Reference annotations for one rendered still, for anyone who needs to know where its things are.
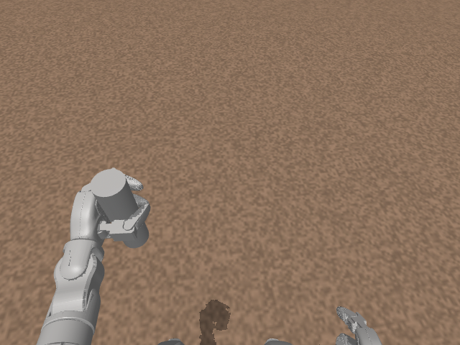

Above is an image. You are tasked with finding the left robot arm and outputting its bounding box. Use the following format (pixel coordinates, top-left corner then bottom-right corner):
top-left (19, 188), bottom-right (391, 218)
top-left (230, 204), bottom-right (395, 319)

top-left (36, 239), bottom-right (105, 345)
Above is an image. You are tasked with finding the left robot hand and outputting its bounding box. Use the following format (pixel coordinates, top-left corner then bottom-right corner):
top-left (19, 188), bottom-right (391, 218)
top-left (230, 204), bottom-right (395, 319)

top-left (70, 167), bottom-right (151, 246)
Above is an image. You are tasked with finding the right robot hand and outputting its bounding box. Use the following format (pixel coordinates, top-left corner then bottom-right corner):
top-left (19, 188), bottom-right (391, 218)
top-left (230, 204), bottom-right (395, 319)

top-left (336, 306), bottom-right (382, 345)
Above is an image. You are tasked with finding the can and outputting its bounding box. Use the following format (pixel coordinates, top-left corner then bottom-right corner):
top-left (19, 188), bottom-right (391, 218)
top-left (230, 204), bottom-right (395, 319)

top-left (90, 169), bottom-right (149, 248)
